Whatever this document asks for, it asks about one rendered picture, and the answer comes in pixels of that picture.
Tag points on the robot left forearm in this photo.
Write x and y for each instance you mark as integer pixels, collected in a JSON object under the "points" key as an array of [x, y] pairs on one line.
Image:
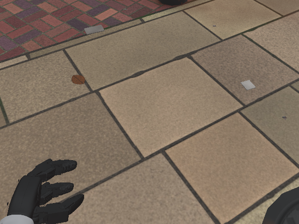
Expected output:
{"points": [[16, 219]]}

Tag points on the left robot hand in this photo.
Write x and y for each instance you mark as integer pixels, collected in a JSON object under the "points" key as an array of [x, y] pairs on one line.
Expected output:
{"points": [[30, 194]]}

